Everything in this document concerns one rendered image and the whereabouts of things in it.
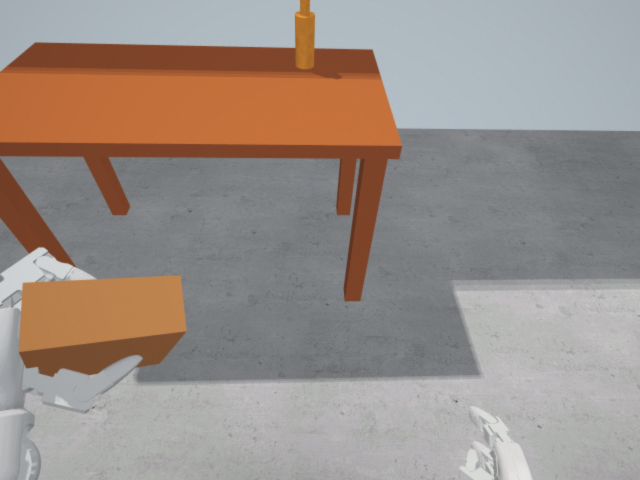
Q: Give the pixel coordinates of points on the right robot hand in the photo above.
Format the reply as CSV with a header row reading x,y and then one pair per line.
x,y
507,461

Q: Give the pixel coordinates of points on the left robot hand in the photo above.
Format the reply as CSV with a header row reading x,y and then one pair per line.
x,y
67,389

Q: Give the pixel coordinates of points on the left robot forearm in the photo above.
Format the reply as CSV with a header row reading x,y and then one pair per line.
x,y
19,457

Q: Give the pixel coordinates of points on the table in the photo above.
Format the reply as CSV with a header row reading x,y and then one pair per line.
x,y
123,100

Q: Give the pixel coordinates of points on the sponge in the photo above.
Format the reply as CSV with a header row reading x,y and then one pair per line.
x,y
87,325

